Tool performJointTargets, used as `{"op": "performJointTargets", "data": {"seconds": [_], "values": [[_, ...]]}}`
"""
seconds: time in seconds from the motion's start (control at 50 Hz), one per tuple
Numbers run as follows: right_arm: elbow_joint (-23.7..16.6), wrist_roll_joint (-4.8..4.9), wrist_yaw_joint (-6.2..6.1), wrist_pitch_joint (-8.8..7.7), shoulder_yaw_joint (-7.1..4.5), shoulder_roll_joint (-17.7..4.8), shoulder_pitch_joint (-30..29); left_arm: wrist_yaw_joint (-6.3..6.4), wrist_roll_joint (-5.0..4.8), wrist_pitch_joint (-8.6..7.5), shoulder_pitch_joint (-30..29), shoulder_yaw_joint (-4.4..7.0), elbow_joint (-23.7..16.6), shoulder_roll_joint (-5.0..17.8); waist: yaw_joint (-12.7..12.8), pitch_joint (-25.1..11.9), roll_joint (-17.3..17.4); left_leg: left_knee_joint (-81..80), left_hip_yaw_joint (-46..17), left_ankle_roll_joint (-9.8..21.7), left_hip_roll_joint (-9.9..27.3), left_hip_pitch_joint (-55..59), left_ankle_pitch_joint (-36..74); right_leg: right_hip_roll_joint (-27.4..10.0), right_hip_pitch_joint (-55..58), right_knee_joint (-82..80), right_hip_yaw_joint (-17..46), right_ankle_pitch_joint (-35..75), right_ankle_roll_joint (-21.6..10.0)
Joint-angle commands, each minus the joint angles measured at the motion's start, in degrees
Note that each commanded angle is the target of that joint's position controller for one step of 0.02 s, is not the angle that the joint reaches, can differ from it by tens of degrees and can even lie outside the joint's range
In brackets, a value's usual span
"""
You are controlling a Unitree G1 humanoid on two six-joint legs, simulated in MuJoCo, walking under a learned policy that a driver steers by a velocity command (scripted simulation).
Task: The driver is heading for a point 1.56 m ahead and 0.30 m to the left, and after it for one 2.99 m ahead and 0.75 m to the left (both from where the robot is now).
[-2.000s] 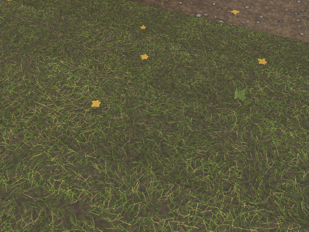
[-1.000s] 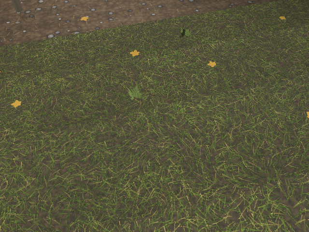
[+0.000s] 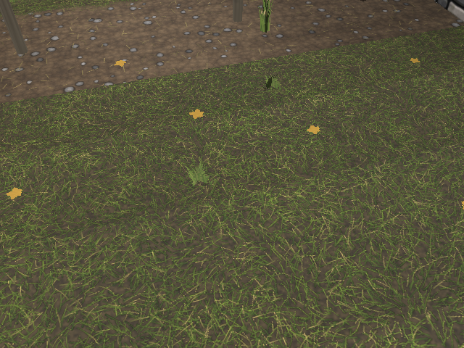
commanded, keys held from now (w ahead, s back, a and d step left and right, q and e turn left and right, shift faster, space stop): w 1.00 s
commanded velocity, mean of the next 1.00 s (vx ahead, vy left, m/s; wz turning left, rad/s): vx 0.45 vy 0.00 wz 0.00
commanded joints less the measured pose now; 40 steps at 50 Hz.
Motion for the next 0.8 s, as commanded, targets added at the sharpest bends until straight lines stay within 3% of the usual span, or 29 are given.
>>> {"op": "performJointTargets", "data": {"seconds": [0.02, 0.04, 0.06, 0.08, 0.1, 0.12, 0.16, 0.2, 0.24, 0.3, 0.34, 0.36, 0.42, 0.44, 0.46, 0.48, 0.5, 0.52, 0.54, 0.56, 0.58, 0.6, 0.64, 0.66, 0.7, 0.72, 0.74, 0.78, 0.8], "values": [[-6.9, 0.09, 1.15, -3.51, -0.44, -3.0, -6.7, -0.19, -0.21, -1.91, 1.9, 1.92, -1.9, 9.8, 0.6, 9.4, -12.1, -1.2, -1.3, 2.7, 0.7, -19.5, -4.7, -17.2, 4.4, -18.2, 29.8, 5.1, -15.5], [-4.3, -0.09, 1.59, -3.52, -0.80, -3.3, -0.4, -0.24, -0.43, -1.27, -1.6, 1.89, -2.7, 9.7, -2.7, 6.4, -10.3, -8.9, -0.5, 3.4, 0.4, -8.1, 2.3, -14.6, -0.7, -15.4, 23.6, 6.7, -12.6], [-0.7, -0.57, 1.65, -3.54, -2.03, -5.8, 9.1, -0.18, -0.52, -0.87, -8.2, 1.30, -4.7, 8.3, -7.9, 4.6, -5.6, -17.3, -3.9, 5.0, 0.8, 8.1, 6.5, -8.2, -11.4, -6.8, 12.0, 15.3, -7.7], [2.5, -2.04, 2.14, -4.10, -5.09, -15.4, 19.6, 0.30, -0.37, -2.42, -12.4, 0.99, -8.0, 6.6, -10.7, 2.6, 14.5, -25.0, -29.0, 10.5, 11.3, 24.7, 15.1, 3.8, -27.5, 21.7, -1.2, 23.9, -0.8], [2.0, -2.59, 2.40, -3.73, -3.79, -12.6, 18.8, 0.10, 1.09, -4.11, -10.0, 0.91, -7.3, 6.9, -8.5, 0.0, 16.9, -28.7, -44.1, 13.9, 20.7, 30.7, 30.1, 3.7, -38.0, 31.3, 3.8, 1.2, -0.2], [1.1, -1.96, 2.44, -3.36, -2.24, -8.6, 14.9, -0.42, 0.58, -4.68, -9.1, 1.34, -6.7, 7.9, -5.6, 4.2, 10.2, -26.0, -38.0, 13.0, 21.0, 31.0, 38.2, 1.4, -42.8, 35.4, 5.0, 0.5, -1.2], [0.6, -1.74, 1.89, -1.80, -1.19, -6.5, 11.2, -1.06, 0.35, -3.74, -8.2, 0.72, -6.3, 5.2, -2.8, 4.4, 1.8, -23.8, -23.2, 9.7, 16.9, 27.4, 46.6, -2.7, -43.3, 33.3, 1.6, 9.2, -1.7], [1.4, -2.18, 1.47, -0.79, 0.15, -3.7, 10.0, -1.78, 0.42, -2.23, -8.3, 0.85, -6.0, 4.2, -1.7, 4.3, 5.2, -27.0, -14.2, 6.2, 12.5, 20.9, 48.4, -4.8, -36.2, 25.2, -1.0, 15.8, -1.4], [3.0, -2.17, 0.46, -0.53, 0.04, -5.0, 11.5, -2.05, 1.04, -1.58, -12.4, 0.04, -7.9, 2.5, -2.1, 5.4, 5.4, -30.7, -9.7, 5.8, 10.6, 17.4, 50.7, -3.4, -32.1, 16.4, -3.6, 22.1, 0.0], [4.4, -1.98, -1.37, -0.26, -0.12, -7.3, 10.7, -2.34, 1.14, -2.27, -21.5, -1.29, -11.7, 0.2, -3.0, 6.9, 4.9, -33.4, -4.5, 4.1, 7.8, 11.6, 48.5, 0.1, -22.4, -4.0, -6.5, 31.7, 0.6], [5.8, -1.23, -2.12, -0.38, -0.46, -9.0, 12.0, -3.14, 0.81, -2.82, -25.2, -1.24, -13.9, 1.5, -3.6, 6.6, 5.7, -35.5, -5.3, 4.7, 9.3, 11.5, 45.0, 1.1, -18.0, -8.8, -6.8, 35.3, 0.5], [6.4, -1.38, -2.08, -0.41, -0.39, -8.9, 11.6, -3.48, 0.55, -2.92, -26.8, -1.02, -15.0, 2.1, -3.2, 6.9, 6.0, -35.6, -5.7, 5.0, 9.9, 12.2, 44.5, 1.5, -16.9, -9.9, -6.8, 34.8, 0.0], [7.2, -2.19, -1.12, -0.21, -0.71, -8.9, 9.5, -3.80, 0.84, -3.15, -19.3, 0.50, -14.3, 6.0, 1.8, 1.5, 8.4, -27.8, -4.7, 4.8, 11.2, 15.6, 62.2, 3.6, -5.6, -6.6, -6.9, 28.0, -3.4], [7.1, -2.30, -1.18, 0.28, -0.75, -9.3, 7.9, -3.50, 0.89, -3.05, -12.4, 1.60, -12.4, 8.2, 5.4, -1.5, 8.5, -20.4, -4.3, 4.0, 10.8, 16.1, 69.5, 4.8, 1.7, -7.2, -7.1, 25.8, -5.1], [6.8, -2.42, -1.03, 0.57, -0.60, -9.8, 6.0, -3.28, 0.84, -2.88, -3.8, 2.59, -10.1, 10.0, 10.2, -4.8, 6.6, -8.1, -3.4, 2.6, 9.2, 12.1, 68.6, 2.9, 12.3, -10.0, -4.9, 27.0, -7.6], [6.3, -3.78, -0.86, 0.30, 0.24, -7.3, 9.3, -3.00, 1.67, -2.81, 3.8, 3.46, -8.7, 14.7, 9.8, -12.1, -3.6, 12.0, -2.4, 1.1, 4.0, 0.6, 41.1, -9.9, 27.8, -10.8, 10.4, 27.3, -12.8], [7.9, -2.25, 0.37, -0.53, 1.94, 0.2, 18.5, -3.86, 1.09, -3.27, 4.3, 2.69, -8.1, 13.0, 4.7, -19.8, -16.0, 31.2, -8.7, -0.6, -5.8, -14.9, -4.6, -21.3, 37.3, -18.3, 37.2, 17.5, -23.7], [8.0, -0.57, 0.71, -1.50, 0.06, -6.9, 13.2, -3.93, -0.03, -3.29, 1.6, 1.78, -8.3, 7.9, 6.2, -12.1, -9.8, 35.2, -11.6, 0.7, -3.1, -20.5, -2.2, -19.5, 29.4, -24.4, 37.4, 10.7, -22.2], [5.2, 0.28, 0.48, -1.52, -0.72, -9.2, 6.0, -3.85, 0.09, -3.37, -4.4, 1.29, -9.1, 6.7, 4.6, -2.6, -6.5, 34.9, -9.1, 1.0, -0.2, -21.7, 4.0, -18.3, 18.5, -26.7, 29.0, 12.5, -20.0], [4.6, -0.46, -0.08, -1.01, -0.84, -9.0, 3.4, -4.12, 0.70, -3.55, -8.7, 0.76, -9.9, 5.8, 2.4, 0.5, -0.8, 32.8, -7.9, 0.9, 2.6, -18.5, 8.2, -16.8, 9.6, -28.9, 23.2, 18.1, -18.6], [4.7, -1.37, -0.34, -0.27, -1.37, -8.7, 3.8, -4.47, 1.00, -3.94, -10.4, 0.47, -9.9, 4.7, 0.2, 1.1, -0.1, 28.8, -8.1, 0.5, 4.8, -15.1, 10.7, -14.7, 4.2, -30.0, 18.6, 19.5, -17.5], [4.4, -1.51, -0.48, 0.28, -1.43, -7.8, 4.9, -4.34, 1.36, -4.25, -11.1, 0.26, -9.7, 4.3, -1.4, 1.1, -1.4, 25.9, -8.2, 0.2, 6.5, -12.3, 12.4, -13.2, 1.3, -31.7, 16.1, 19.4, -16.8], [3.5, -0.88, -1.04, 0.83, -1.76, -7.8, 4.0, -3.90, 0.70, -4.44, -10.1, 0.10, -8.6, 4.5, -2.4, 2.9, -3.0, 19.1, -7.6, -0.5, 8.1, -12.9, 13.0, -11.7, -0.4, -34.1, 13.3, 20.4, -15.9], [2.4, -1.61, -1.07, 0.89, -1.59, -7.6, 1.9, -3.42, 0.81, -4.35, -9.1, 0.35, -7.9, 5.8, -2.2, 3.6, -2.4, 15.7, -7.0, -1.2, 8.6, -14.4, 13.4, -12.1, -0.5, -34.4, 12.2, 24.3, -16.0], [2.8, -3.47, -0.33, 0.78, -0.61, -4.4, 1.8, -2.68, 2.00, -3.59, -5.8, 1.50, -6.8, 9.1, -1.7, 0.9, 0.3, 14.1, -3.6, -3.3, 7.9, -13.1, 20.7, -10.6, -1.5, -32.5, 7.6, 29.9, -17.0], [3.1, -3.13, 0.27, 0.65, -0.98, -4.8, 2.4, -2.42, 2.23, -3.66, -4.4, 1.73, -5.9, 9.8, -1.9, 0.9, -0.4, 15.3, -4.4, -3.4, 8.1, -15.1, 25.7, -11.7, -0.6, -30.1, 8.2, 30.9, -16.9], [1.4, -2.44, 0.36, 0.57, -1.61, -6.4, -1.7, -2.30, 1.74, -3.99, -2.3, 1.59, -5.8, 10.1, -0.7, 2.6, -0.6, 13.0, -5.3, -3.2, 8.4, -21.1, 29.7, -11.1, 1.9, -30.6, 8.1, 27.3, -16.6], [-1.5, -0.74, 0.94, -0.51, -2.43, -8.6, -9.7, -0.83, 0.18, -4.53, 2.5, 1.09, -3.5, 8.4, 1.2, 5.2, -4.0, 6.4, -9.9, -2.3, 10.7, -33.6, 32.0, -13.2, 11.6, -29.2, 12.1, 19.1, -14.2], [-2.0, -1.59, 1.26, -0.79, -2.22, -8.3, -11.5, 0.22, -0.33, -4.35, 2.8, 1.01, -2.9, 8.4, 0.8, 6.6, -4.7, -0.3, -9.2, -2.6, 10.1, -32.0, 38.5, -11.4, 8.4, -27.5, 8.9, 17.7, -13.3]]}}
Velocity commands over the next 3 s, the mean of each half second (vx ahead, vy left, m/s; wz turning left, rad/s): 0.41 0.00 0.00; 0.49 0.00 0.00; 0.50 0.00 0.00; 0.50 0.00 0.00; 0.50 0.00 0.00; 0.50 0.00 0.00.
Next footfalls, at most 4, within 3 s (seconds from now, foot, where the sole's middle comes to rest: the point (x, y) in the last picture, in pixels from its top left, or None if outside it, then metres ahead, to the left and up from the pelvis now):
0.46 right None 0.36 -0.07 -0.75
1.14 left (159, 318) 0.70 0.28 -0.93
1.60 right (223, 245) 1.00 0.07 -0.93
2.36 left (142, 202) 1.36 0.47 -1.12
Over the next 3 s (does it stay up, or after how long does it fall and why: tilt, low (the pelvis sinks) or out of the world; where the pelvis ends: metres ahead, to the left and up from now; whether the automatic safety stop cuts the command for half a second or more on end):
stays up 1.59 0.36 -0.35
